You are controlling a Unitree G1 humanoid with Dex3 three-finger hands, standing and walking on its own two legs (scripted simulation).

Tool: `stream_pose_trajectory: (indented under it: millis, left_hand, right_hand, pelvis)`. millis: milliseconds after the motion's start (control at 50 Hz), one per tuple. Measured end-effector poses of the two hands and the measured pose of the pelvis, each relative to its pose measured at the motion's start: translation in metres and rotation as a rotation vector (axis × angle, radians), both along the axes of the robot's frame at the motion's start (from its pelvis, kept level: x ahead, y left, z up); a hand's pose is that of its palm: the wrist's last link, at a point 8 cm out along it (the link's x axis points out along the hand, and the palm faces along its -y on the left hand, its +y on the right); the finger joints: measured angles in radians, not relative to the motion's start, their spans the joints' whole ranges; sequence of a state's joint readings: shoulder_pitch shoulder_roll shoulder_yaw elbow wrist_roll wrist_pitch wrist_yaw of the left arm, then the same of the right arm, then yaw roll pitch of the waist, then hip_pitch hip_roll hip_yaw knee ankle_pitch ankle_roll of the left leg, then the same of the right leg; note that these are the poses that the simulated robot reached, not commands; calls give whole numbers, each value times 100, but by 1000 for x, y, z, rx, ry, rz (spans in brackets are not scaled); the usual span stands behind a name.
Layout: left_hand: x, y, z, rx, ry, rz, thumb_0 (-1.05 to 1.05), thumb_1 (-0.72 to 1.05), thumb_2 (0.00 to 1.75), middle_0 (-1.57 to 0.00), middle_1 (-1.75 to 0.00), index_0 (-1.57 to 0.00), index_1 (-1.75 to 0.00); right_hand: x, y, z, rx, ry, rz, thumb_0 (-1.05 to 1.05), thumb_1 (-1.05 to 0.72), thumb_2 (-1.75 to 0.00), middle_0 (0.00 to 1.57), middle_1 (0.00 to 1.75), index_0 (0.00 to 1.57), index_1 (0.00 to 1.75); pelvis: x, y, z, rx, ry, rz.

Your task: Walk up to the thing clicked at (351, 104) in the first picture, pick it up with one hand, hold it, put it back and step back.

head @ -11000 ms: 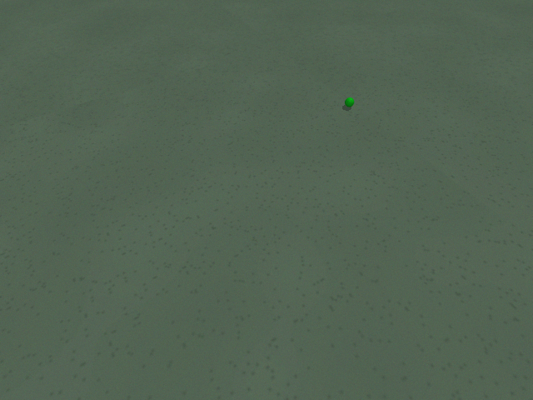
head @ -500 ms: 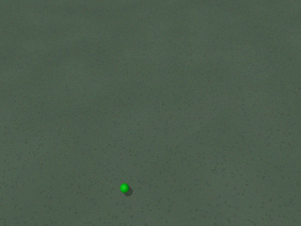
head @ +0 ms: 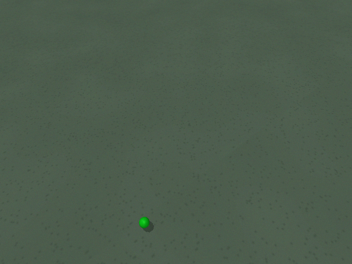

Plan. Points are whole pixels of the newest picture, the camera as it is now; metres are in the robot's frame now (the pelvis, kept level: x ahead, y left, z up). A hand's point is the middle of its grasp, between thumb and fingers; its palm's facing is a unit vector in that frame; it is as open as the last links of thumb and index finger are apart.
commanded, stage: rise first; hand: left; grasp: from above
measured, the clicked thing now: (144, 222) +0.44 +0.24 -0.75
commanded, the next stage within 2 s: none
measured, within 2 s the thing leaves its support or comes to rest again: neither
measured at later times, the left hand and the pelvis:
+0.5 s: hand out of the picture +0.13 +0.26 -0.20, palm faces -0.10 -0.91 -0.40, open 12.8 cm; pelvis -0.02 +0.02 -0.05, yaw -1 degrees
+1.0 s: hand out of the picture +0.13 +0.28 -0.28, palm faces -0.28 -0.78 -0.56, open 14.2 cm; pelvis -0.03 +0.02 -0.14, yaw -1 degrees
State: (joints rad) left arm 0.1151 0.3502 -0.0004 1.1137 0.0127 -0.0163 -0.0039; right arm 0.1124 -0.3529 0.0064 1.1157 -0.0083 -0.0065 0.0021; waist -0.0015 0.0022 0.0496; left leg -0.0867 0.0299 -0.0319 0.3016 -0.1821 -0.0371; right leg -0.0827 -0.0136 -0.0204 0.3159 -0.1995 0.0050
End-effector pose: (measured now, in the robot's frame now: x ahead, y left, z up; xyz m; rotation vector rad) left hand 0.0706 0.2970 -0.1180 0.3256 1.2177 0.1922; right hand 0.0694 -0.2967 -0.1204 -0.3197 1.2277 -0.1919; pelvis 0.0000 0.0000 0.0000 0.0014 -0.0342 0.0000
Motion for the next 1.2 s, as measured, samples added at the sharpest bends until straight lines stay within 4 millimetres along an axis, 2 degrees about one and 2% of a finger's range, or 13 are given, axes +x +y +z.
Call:
stream_pose_trajectory:
  millis: [60, 140, 220, 300, 400, 480, 560, 700, 880, 940, 1020, 1120, 1200]
  left_hand:
    - [-1, -1, 0, -2, -13, 10, 0, 90, 90, -21, -31, -20, -31]
    - [24, -5, -2, -18, -99, 33, 1, 81, 91, -21, -40, -19, -40]
    - [54, -4, -10, -22, -127, -36, 1, 63, 92, -18, -58, -17, -58]
    - [70, 0, -15, 4, -154, -75, 0, 38, 92, -14, -78, -15, -76]
    - [67, 2, -23, 42, -113, -94, 0, 4, 94, -11, -94, -12, -92]
    - [59, 3, -37, 54, -79, -105, 0, -21, 95, -10, -100, -11, -99]
    - [54, 5, -50, 69, -94, -125, 0, -38, 97, -10, -103, -10, -102]
    - [50, 7, -65, 108, -106, -179, 0, -52, 99, -10, -105, -9, -105]
    - [49, 8, -82, 150, -81, -239, 0, -55, 98, -10, -105, -9, -105]
    - [56, 12, -98, 184, -81, -282, 0, -55, 98, -10, -105, -9, -105]
    - [72, 17, -126, 237, -98, -364, 0, -54, 97, -10, -105, -9, -105]
    - [102, 17, -168, 307, -153, -502, 0, -53, 97, -10, -106, -9, -105]
    - [128, 17, -203, 378, -200, -611, 0, -54, 98, -10, -106, -9, -106]
  right_hand:
    - [-1, 1, 0, 1, -13, -9, 1, -91, -90, 20, 30, 21, 30]
    - [3, 13, -2, 16, -98, -5, 1, -92, -90, 20, 30, 20, 30]
    - [2, 27, -8, 40, -139, -17, 1, -93, -90, 20, 30, 20, 30]
    - [-2, 39, -14, 62, -168, -37, 1, -93, -90, 20, 30, 21, 30]
    - [2, 50, -21, 84, -211, -46, 1, -93, -90, 20, 30, 21, 30]
    - [14, 54, -27, 82, -265, -28, 1, -93, -90, 20, 30, 21, 30]
    - [30, 57, -34, 68, -313, 5, 1, -93, -90, 20, 30, 21, 30]
    - [56, 63, -46, 56, -381, 48, 1, -93, -90, 20, 30, 21, 30]
    - [76, 71, -63, 63, -440, 92, 1, -93, -90, 20, 30, 21, 30]
    - [80, 70, -77, 61, -452, 110, 1, -93, -90, 20, 30, 21, 30]
    - [81, 64, -107, 57, -454, 129, 1, -92, -90, 20, 30, 21, 30]
    - [76, 54, -157, 50, -420, 138, 1, -91, -90, 20, 30, 21, 30]
    - [64, 45, -204, 50, -369, 137, 1, -91, -90, 20, 30, 21, 30]
  pelvis:
    - [-2, 0, -1, -1, 10, 1]
    - [-13, 2, -6, -3, 54, 8]
    - [-21, 2, -15, -2, 114, 0]
    - [-22, 4, -25, -2, 153, -12]
    - [-20, 11, -35, -7, 182, -15]
    - [-21, 16, -47, -9, 216, -18]
    - [-22, 18, -62, -13, 252, -18]
    - [-22, 20, -83, -22, 299, -13]
    - [-22, 20, -106, -32, 367, -8]
    - [-25, 19, -121, -31, 403, -7]
    - [-31, 17, -149, -28, 461, -8]
    - [-42, 14, -192, -25, 532, -10]
    - [-54, 12, -230, -24, 580, -15]
